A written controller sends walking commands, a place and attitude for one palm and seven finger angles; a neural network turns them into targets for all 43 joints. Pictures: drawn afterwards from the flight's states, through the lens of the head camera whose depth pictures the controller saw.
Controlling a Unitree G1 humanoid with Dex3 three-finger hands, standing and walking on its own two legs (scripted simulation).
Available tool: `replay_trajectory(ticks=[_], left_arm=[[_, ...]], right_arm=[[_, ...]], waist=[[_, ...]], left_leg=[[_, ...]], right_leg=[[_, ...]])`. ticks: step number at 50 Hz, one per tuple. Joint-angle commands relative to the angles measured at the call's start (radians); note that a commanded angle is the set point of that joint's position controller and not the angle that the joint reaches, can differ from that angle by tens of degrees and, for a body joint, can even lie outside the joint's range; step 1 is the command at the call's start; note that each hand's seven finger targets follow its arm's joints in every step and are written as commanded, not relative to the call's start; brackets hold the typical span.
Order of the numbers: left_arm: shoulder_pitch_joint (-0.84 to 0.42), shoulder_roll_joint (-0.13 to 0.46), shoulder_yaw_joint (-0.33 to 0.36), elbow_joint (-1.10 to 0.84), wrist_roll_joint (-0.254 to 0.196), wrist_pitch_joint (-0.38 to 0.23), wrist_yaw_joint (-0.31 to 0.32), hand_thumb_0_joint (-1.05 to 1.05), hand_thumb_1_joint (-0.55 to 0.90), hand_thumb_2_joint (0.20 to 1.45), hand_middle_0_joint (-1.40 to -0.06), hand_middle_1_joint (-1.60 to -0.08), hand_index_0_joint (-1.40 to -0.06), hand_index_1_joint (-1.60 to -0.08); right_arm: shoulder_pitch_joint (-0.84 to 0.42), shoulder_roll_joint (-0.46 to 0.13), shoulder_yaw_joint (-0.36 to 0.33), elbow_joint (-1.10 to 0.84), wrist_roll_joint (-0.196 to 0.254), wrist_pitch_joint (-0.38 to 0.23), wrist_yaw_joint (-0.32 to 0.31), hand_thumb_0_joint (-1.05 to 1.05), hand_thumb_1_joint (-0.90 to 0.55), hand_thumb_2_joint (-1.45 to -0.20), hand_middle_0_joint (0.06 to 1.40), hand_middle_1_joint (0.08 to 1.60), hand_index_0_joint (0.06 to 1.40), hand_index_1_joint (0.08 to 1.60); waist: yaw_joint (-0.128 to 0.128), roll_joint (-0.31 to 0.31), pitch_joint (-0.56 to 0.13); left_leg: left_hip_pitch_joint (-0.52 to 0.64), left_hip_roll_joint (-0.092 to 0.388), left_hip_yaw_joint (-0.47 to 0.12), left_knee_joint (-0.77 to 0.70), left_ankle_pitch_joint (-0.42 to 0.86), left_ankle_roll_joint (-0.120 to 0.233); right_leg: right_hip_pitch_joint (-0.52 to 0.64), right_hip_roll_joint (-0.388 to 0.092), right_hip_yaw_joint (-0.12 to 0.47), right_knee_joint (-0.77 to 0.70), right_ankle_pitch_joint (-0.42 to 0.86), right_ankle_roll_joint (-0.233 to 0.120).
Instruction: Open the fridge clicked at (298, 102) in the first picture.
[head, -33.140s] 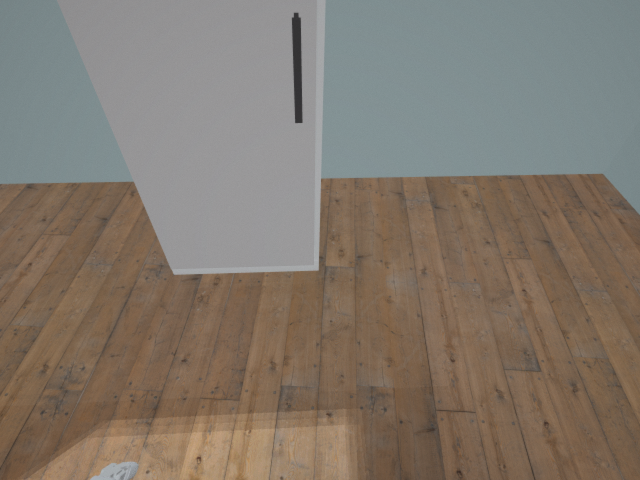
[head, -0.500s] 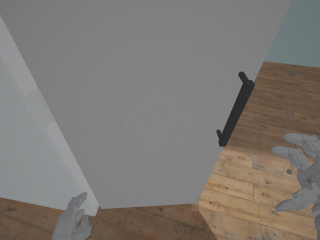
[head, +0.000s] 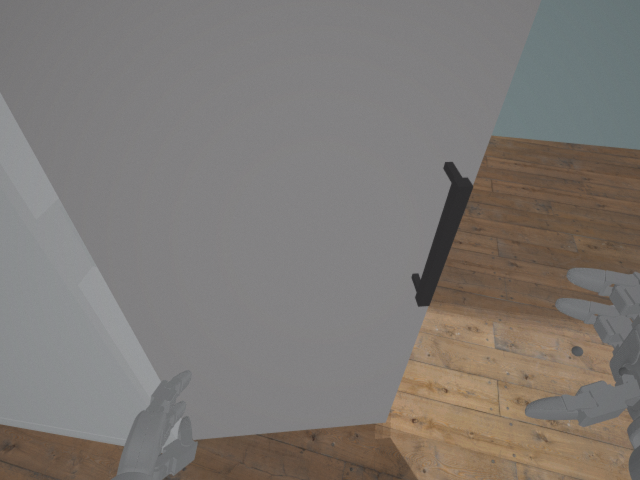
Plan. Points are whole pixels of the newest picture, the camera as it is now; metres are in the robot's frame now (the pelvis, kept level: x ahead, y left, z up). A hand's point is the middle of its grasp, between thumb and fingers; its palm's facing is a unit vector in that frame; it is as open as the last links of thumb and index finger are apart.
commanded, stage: draw the hand back to the body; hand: right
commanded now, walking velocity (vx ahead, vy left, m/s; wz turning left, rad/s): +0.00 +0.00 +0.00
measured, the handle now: (435, 241) +0.42 -0.17 +0.09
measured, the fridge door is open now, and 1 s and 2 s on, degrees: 76 76 76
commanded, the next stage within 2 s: step back with the hand held close in 0.98 s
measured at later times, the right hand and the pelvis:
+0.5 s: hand (609, 337) +0.22 -0.27 +0.17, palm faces +0.46 +0.81 -0.36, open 9.8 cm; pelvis +0.02 +0.00 +0.01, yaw +1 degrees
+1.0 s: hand (614, 344) +0.20 -0.26 +0.18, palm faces +0.46 +0.81 -0.36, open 7.4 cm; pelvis +0.01 +0.01 +0.02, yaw +1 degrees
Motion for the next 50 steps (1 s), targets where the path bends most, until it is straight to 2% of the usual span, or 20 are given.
replay_trajectory(ticks=[1, 4, 6, 8, 10, 13, 14, 16, 18, 23, 24, 26, 30, 33, 36, 37, 39, 43, 45, 50], left_arm=[[-0.118, 0.104, 0.061, -0.138, 0.008, -0.018, 0.003, 0.0, 0.9, 0.9, -0.2, -0.3, -0.2, -0.3], [-0.122, 0.103, 0.066, -0.131, 0.012, 0.009, -0.003, 0.0, 0.9, 0.9, -0.2, -0.3, -0.2, -0.3], [-0.132, 0.102, 0.068, -0.129, 0.014, 0.021, -0.003, 0.0, 0.9, 0.9, -0.2, -0.3, -0.2, -0.3], [-0.142, 0.105, 0.069, -0.124, 0.017, 0.03, 0.002, 0.0, 0.9, 0.9, -0.2, -0.3, -0.2, -0.3], [-0.146, 0.099, 0.071, -0.123, 0.017, 0.039, 0.004, 0.0, 0.9, 0.9, -0.2, -0.3, -0.2, -0.3], [-0.157, 0.098, 0.071, -0.114, 0.019, 0.044, 0.005, 0.0, 0.9, 0.9, -0.2, -0.3, -0.2, -0.3], [-0.156, 0.091, 0.07, -0.108, 0.019, 0.046, 0.003, 0.0, 0.9, 0.9, -0.2, -0.3, -0.2, -0.3], [-0.156, 0.089, 0.07, -0.109, 0.021, 0.047, -0.002, 0.0, 0.9, 0.9, -0.2, -0.3, -0.2, -0.3], [-0.162, 0.096, 0.077, -0.106, 0.023, 0.051, -0.004, 0.0, 0.9, 0.9, -0.2, -0.3, -0.2, -0.3], [-0.169, 0.094, 0.085, -0.108, 0.024, 0.071, -0.007, 0.0, 0.9, 0.9, -0.2, -0.3, -0.2, -0.3], [-0.165, 0.09, 0.082, -0.107, 0.023, 0.075, -0.008, 0.0, 0.9, 0.9, -0.2, -0.3, -0.2, -0.3], [-0.168, 0.086, 0.08, -0.111, 0.025, 0.075, -0.011, 0.0, 0.9, 0.9, -0.2, -0.3, -0.2, -0.3], [-0.174, 0.084, 0.082, -0.117, 0.029, 0.076, -0.011, 0.0, 0.9, 0.9, -0.2, -0.3, -0.2, -0.3], [-0.17, 0.087, 0.086, -0.106, 0.031, 0.083, -0.008, 0.0, 0.9, 0.9, -0.2, -0.3, -0.2, -0.3], [-0.173, 0.084, 0.082, -0.104, 0.029, 0.094, -0.007, 0.0, 0.9, 0.9, -0.2, -0.3, -0.2, -0.3], [-0.175, 0.084, 0.083, -0.107, 0.029, 0.094, -0.005, 0.0, 0.9, 0.9, -0.2, -0.3, -0.2, -0.3], [-0.177, 0.086, 0.084, -0.105, 0.032, 0.096, -0.002, 0.0, 0.9, 0.9, -0.2, -0.3, -0.2, -0.3], [-0.183, 0.086, 0.083, -0.103, 0.038, 0.088, -0.001, 0.0, 0.9, 0.9, -0.2, -0.3, -0.2, -0.3], [-0.182, 0.08, 0.082, -0.103, 0.039, 0.083, -0.004, 0.0, 0.9, 0.9, -0.2, -0.3, -0.2, -0.3], [-0.189, 0.079, 0.081, -0.098, 0.038, 0.088, -0.003, 0.0, 0.9, 0.9, -0.2, -0.3, -0.2, -0.3]], right_arm=[[-0.053, -0.163, -0.082, -0.245, -0.082, -0.088, -0.172, 0.0, 0.151, -0.393, 0.236, 0.916, 0.236, 0.916], [-0.023, -0.148, -0.063, -0.27, -0.107, -0.104, -0.203, 0.0, 0.043, -0.445, 0.232, 0.853, 0.232, 0.853], [-0.043, -0.162, -0.068, -0.294, -0.119, -0.111, -0.218, 0.0, -0.03, -0.48, 0.23, 0.81, 0.23, 0.81], [-0.052, -0.183, -0.085, -0.3, -0.124, -0.114, -0.229, 0.0, -0.102, -0.515, 0.227, 0.767, 0.227, 0.767], [-0.049, -0.199, -0.109, -0.304, -0.129, -0.118, -0.238, 0.0, -0.175, -0.55, 0.225, 0.725, 0.225, 0.725], [-0.049, -0.201, -0.112, -0.326, -0.136, -0.121, -0.244, 0.0, -0.284, -0.603, 0.221, 0.661, 0.221, 0.661], [-0.032, -0.185, -0.105, -0.315, -0.139, -0.123, -0.244, 0.0, -0.32, -0.62, 0.22, 0.64, 0.22, 0.64], [-0.02, -0.187, -0.108, -0.335, -0.139, -0.127, -0.245, 0.0, -0.393, -0.655, 0.218, 0.598, 0.218, 0.598], [0.013, -0.188, -0.119, -0.328, -0.138, -0.125, -0.243, 0.0, -0.465, -0.69, 0.215, 0.555, 0.215, 0.555], [0.038, -0.202, -0.151, -0.312, -0.13, -0.128, -0.236, 0.0, -0.646, -0.777, 0.209, 0.449, 0.209, 0.449], [0.046, -0.189, -0.142, -0.317, -0.132, -0.129, -0.234, 0.0, -0.682, -0.795, 0.207, 0.427, 0.207, 0.427], [0.024, -0.202, -0.15, -0.36, -0.135, -0.136, -0.236, 0.0, -0.755, -0.83, 0.205, 0.385, 0.205, 0.385], [0.038, -0.212, -0.163, -0.395, -0.133, -0.138, -0.236, 0.0, -0.9, -0.9, 0.2, 0.3, 0.2, 0.3], [0.054, -0.191, -0.15, -0.346, -0.133, -0.131, -0.233, 0.0, -0.9, -0.9, 0.2, 0.3, 0.2, 0.3], [0.027, -0.179, -0.139, -0.326, -0.134, -0.128, -0.231, 0.0, -0.9, -0.9, 0.2, 0.3, 0.2, 0.3], [0.023, -0.184, -0.144, -0.324, -0.132, -0.129, -0.231, 0.0, -0.9, -0.9, 0.2, 0.3, 0.2, 0.3], [0.023, -0.189, -0.147, -0.326, -0.132, -0.129, -0.23, 0.0, -0.9, -0.9, 0.2, 0.3, 0.2, 0.3], [0.014, -0.204, -0.152, -0.375, -0.141, -0.137, -0.234, 0.0, -0.9, -0.9, 0.2, 0.3, 0.2, 0.3], [0.03, -0.199, -0.152, -0.375, -0.14, -0.137, -0.236, 0.0, -0.9, -0.9, 0.2, 0.3, 0.2, 0.3], [0.025, -0.193, -0.149, -0.336, -0.138, -0.131, -0.232, 0.0, -0.9, -0.9, 0.2, 0.3, 0.2, 0.3]], waist=[[-0.002, -0.079, -0.036], [0.001, -0.048, -0.048], [0.002, -0.048, -0.05], [0.0, -0.008, -0.035], [-0.004, -0.001, -0.045], [-0.009, -0.04, -0.039], [-0.007, -0.073, -0.023], [-0.012, -0.083, -0.031], [-0.017, -0.027, -0.025], [-0.02, 0.017, 0.002], [-0.018, -0.031, -0.004], [-0.021, -0.076, -0.014], [-0.026, -0.045, -0.028], [-0.019, -0.002, 0.014], [-0.012, -0.03, 0.045], [-0.014, -0.017, 0.048], [-0.016, -0.005, 0.029], [-0.024, -0.061, -0.025], [-0.026, -0.049, -0.025], [-0.02, -0.011, 0.05]], left_leg=[[0.028, 0.001, -0.017, -0.134, 0.087, 0.036], [0.06, 0.002, -0.015, -0.147, 0.126, 0.035], [0.073, 0.001, -0.015, -0.155, 0.136, 0.033], [0.087, 0.0, -0.014, -0.175, 0.136, 0.031], [0.104, 0.002, -0.015, -0.181, 0.154, 0.03], [0.119, 0.002, -0.013, -0.195, 0.173, 0.032], [0.118, 0.002, -0.013, -0.197, 0.183, 0.033], [0.133, 0.003, -0.011, -0.198, 0.207, 0.033], [0.146, -0.003, -0.008, -0.21, 0.233, 0.031], [0.157, -0.004, -0.012, -0.242, 0.243, 0.025], [0.161, -0.001, -0.015, -0.235, 0.255, 0.026], [0.169, -0.001, -0.015, -0.237, 0.258, 0.028], [0.188, -0.004, -0.016, -0.248, 0.289, 0.024], [0.171, -0.008, -0.014, -0.272, 0.265, 0.022], [0.15, -0.009, -0.016, -0.284, 0.204, 0.019], [0.15, -0.008, -0.017, -0.286, 0.198, 0.018], [0.163, -0.008, -0.018, -0.293, 0.204, 0.017], [0.199, -0.006, -0.02, -0.291, 0.237, 0.021], [0.202, -0.007, -0.019, -0.287, 0.257, 0.02], [0.171, -0.011, -0.019, -0.315, 0.198, 0.017]], right_leg=[[0.044, -0.008, 0.022, -0.196, 0.104, -0.004], [0.078, -0.016, 0.017, -0.213, 0.159, -0.006], [0.095, -0.017, 0.015, -0.225, 0.174, -0.006], [0.097, -0.016, 0.011, -0.237, 0.174, -0.012], [0.113, -0.014, 0.005, -0.24, 0.197, -0.014], [0.138, -0.012, 0.003, -0.255, 0.228, -0.012], [0.146, -0.013, -0.001, -0.257, 0.241, -0.009], [0.16, -0.012, 0.001, -0.263, 0.274, -0.005], [0.163, -0.015, -0.004, -0.266, 0.307, -0.007], [0.163, -0.01, -0.023, -0.277, 0.294, -0.014], [0.177, -0.01, -0.026, -0.278, 0.31, -0.013], [0.188, -0.007, -0.025, -0.283, 0.318, -0.008], [0.206, -0.005, -0.031, -0.285, 0.341, -0.013], [0.2, -0.005, -0.034, -0.294, 0.318, -0.015], [0.199, -0.004, -0.035, -0.309, 0.262, -0.014], [0.197, -0.002, -0.035, -0.31, 0.254, -0.017], [0.211, -0.002, -0.037, -0.313, 0.262, -0.02], [0.236, 0.004, -0.037, -0.314, 0.293, -0.018], [0.237, 0.004, -0.038, -0.312, 0.31, -0.017], [0.216, 0.001, -0.038, -0.33, 0.257, -0.018]])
